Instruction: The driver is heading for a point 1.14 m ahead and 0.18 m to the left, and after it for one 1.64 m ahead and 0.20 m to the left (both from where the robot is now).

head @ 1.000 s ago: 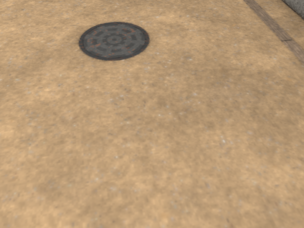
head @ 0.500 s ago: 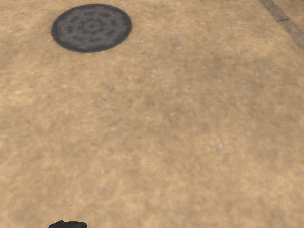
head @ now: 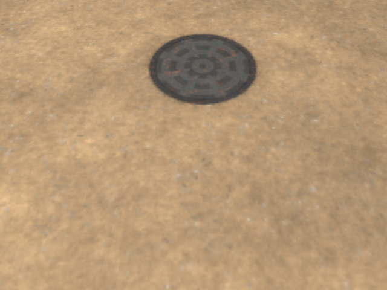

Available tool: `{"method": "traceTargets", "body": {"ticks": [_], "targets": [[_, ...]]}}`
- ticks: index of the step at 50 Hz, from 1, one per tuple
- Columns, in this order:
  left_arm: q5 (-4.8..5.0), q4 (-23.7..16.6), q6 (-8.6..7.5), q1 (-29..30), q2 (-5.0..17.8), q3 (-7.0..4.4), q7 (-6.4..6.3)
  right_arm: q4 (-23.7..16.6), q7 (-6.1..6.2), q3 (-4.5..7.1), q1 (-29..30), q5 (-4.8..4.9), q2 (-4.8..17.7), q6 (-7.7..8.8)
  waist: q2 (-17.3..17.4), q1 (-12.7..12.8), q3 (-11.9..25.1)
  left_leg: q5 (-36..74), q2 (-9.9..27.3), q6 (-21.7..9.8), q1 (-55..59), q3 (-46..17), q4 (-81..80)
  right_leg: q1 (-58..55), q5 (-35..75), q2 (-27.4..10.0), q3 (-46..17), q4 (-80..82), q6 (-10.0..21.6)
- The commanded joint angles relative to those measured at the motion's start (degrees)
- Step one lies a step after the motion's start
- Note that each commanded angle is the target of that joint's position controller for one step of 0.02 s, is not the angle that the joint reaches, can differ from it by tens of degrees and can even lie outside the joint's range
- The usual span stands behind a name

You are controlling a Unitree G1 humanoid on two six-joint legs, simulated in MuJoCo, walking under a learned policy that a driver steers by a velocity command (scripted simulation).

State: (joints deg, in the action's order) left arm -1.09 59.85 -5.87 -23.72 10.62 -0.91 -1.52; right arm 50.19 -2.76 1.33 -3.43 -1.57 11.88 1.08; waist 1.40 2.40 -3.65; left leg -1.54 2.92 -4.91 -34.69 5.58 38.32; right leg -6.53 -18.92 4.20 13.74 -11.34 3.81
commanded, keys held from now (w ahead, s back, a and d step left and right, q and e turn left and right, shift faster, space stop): w+q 0.46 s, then w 0.54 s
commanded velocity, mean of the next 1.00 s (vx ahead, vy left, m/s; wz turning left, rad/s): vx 0.50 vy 0.00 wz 0.38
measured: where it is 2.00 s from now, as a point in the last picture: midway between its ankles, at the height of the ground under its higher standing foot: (145, 141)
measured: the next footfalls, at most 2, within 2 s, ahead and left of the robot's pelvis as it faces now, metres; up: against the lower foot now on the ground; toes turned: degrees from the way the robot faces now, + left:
left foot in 0.10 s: +0.20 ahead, +0.07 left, +0.00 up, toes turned +8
right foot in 0.60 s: +0.55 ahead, -0.02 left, +0.00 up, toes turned +20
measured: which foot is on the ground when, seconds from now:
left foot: up 0.00-0.08, down 0.10-0.62, up 0.64-1.00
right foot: down 0.00-0.10, up 0.12-0.58, down 0.60-1.00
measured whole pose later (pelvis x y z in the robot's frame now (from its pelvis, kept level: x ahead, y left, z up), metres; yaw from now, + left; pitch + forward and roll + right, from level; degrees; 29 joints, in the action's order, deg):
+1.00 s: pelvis +0.55 +0.07 +0.01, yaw +22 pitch +1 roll -2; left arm -0.6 54.6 -5.1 -25.2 12.3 -1.9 0.8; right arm 46.0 -2.5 1.1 -5.0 -2.0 13.6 1.8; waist 2.6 3.3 -1.6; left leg -5.3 4.4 -1.1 -34.1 0.8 40.4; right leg 0.4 -12.9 3.9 3.2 -12.1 3.2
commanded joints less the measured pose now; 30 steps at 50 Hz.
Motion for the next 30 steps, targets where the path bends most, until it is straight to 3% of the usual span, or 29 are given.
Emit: {"method": "traceTargets", "body": {"ticks": [1,3,4,5,6,7,8,9,11,13,15,19,25,26,28,29,30], "targets": [[-0.22,-1.0,0.38,-3.2,9.4,-1.69,-1.12,-4.0,0.26,0.7,1.8,-0.26,3.3,0.73,-6.3,-2.0,0.1,-6.3,-4.8,-3.0,3.9,4.4,-2.4,-2.0,62.5,-17.7,-1.8,-7.9,1.7],[-0.6,-1.9,1.3,-1.6,11.2,-2.32,-1.29,-1.6,0.59,1.9,-7.0,-0.44,5.5,0.84,-7.9,-6.0,5.0,-11.8,-8.0,-6.2,13.4,4.6,-4.1,-1.8,69.5,-18.7,-0.9,-22.0,2.0],[-0.51,-2.7,1.67,-0.5,11.8,-2.57,-0.97,0.6,0.83,2.99,-14.4,-0.84,7.3,1.24,-7.0,-9.4,8.7,-11.1,-8.7,-8.1,23.2,2.8,-8.9,2.7,62.2,-18.2,-0.4,-33.7,1.8],[-0.17,-4.6,1.48,0.8,10.9,-2.43,-0.48,2.1,1.6,4.77,-22.0,-1.57,11.9,1.29,-2.0,-13.0,13.4,-15.5,0.0,-11.8,36.6,-9.4,-12.1,15.1,42.5,-16.2,0.1,-51.3,0.6],[0.66,-8.9,0.81,0.1,5.6,-1.86,0.91,0.4,2.0,6.32,-18.8,-0.67,17.2,0.39,13.3,-8.1,17.1,-12.6,16.6,-21.7,53.2,-43.0,-17.7,42.5,-10.4,-1.6,-3.7,-73.8,-3.2],[-0.01,-10.7,-0.13,6.4,10.2,-2.5,1.25,0.6,2.08,6.23,-19.5,0.79,16.4,-0.25,2.1,-9.9,15.7,-11.5,16.5,-22.4,52.0,-44.8,-21.9,50.2,-7.6,-3.5,-15.5,-75.8,-2.3],[0.59,-12.0,-1.03,9.3,9.3,-2.21,1.51,0.6,2.56,5.62,-16.0,1.03,13.9,-0.15,-0.2,-8.0,8.8,-9.3,15.7,-20.0,45.4,-37.2,-23.3,51.9,-2.1,-6.9,-16.7,-71.5,-2.0],[0.76,-11.5,-1.34,8.3,9.4,-2.28,1.37,0.7,2.6,4.87,-13.7,0.96,10.4,0.16,-4.7,-4.9,3.5,-2.5,13.2,-17.0,36.8,-31.8,-24.8,48.4,0.6,-8.9,-16.1,-65.0,-2.1],[-1.22,-11.5,0.76,7.2,8.2,-2.14,1.38,0.2,3.05,3.99,-10.8,1.2,8.2,1.34,-4.8,-1.3,2.0,6.9,7.4,-13.7,28.4,-23.8,-25.5,41.3,1.0,-10.5,-16.2,-58.1,-3.9],[-1.97,-12.3,2.76,7.1,7.1,-2.03,1.83,0.5,2.87,4.03,-12.3,1.61,9.3,2.57,-3.1,-0.4,2.8,12.7,5.1,-13.2,26.0,-20.9,-25.5,39.5,1.4,-10.3,-15.0,-54.0,-5.4],[-1.88,-14.3,3.55,10.9,6.9,-1.89,2.12,0.8,2.74,4.48,-14.3,1.61,11.0,2.92,-1.5,-1.0,2.1,13.6,3.4,-12.2,24.7,-19.6,-26.2,41.0,5.2,-10.3,-13.8,-49.0,-6.6],[-1.45,-18.3,3.76,20.9,7.1,-1.56,2.44,0.9,2.62,4.56,-19.3,1.53,11.1,2.44,1.3,-4.8,1.2,13.3,1.6,-9.0,27.5,-20.2,-25.4,44.4,14.4,-9.3,-13.1,-37.6,-7.3],[-0.72,-22.4,2.76,29.7,7.7,-0.7,2.93,0.8,3.39,4.57,-24.1,0.66,11.6,2.03,2.9,-8.3,1.3,17.3,3.6,-7.8,36.3,-23.3,-21.5,44.2,17.3,-6.3,-13.1,-25.3,-5.3],[-0.67,-22.6,2.48,29.2,8.0,-0.71,2.96,0.7,3.64,4.5,-23.9,0.55,11.6,2.15,3.3,-7.8,1.3,18.2,4.3,-7.1,36.7,-23.7,-20.9,41.8,17.0,-6.0,-13.3,-23.0,-4.4],[-0.66,-21.0,1.91,22.9,9.6,-1.33,2.66,0.2,3.87,4.5,-21.4,0.44,12.5,2.65,3.8,-4.4,2.6,25.6,4.8,-4.9,34.9,-23.2,-17.4,30.8,13.8,-4.2,-13.0,-19.1,-2.1],[-0.65,-18.9,1.48,16.4,11.0,-2.04,2.2,0.2,3.69,4.55,-20.7,0.39,13.0,2.97,3.1,-1.6,5.5,31.7,3.7,-4.0,34.7,-22.1,-10.9,23.2,11.9,-2.6,-12.3,-17.5,-0.9],[-0.93,-16.7,0.78,8.4,12.4,-2.69,1.58,0.2,3.29,4.4,-20.1,0.58,12.8,3.33,0.8,2.5,9.8,29.5,0.7,-2.9,31.6,-19.3,-0.4,12.6,13.2,-4.1,-13.1,-14.6,0.7]]}}
Velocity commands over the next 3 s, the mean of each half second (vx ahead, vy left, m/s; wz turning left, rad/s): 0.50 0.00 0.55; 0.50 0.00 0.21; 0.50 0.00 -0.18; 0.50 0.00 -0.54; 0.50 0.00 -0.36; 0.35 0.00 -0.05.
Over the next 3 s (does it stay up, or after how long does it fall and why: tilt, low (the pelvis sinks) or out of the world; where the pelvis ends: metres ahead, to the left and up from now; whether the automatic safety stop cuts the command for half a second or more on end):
stays up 1.49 0.14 0.01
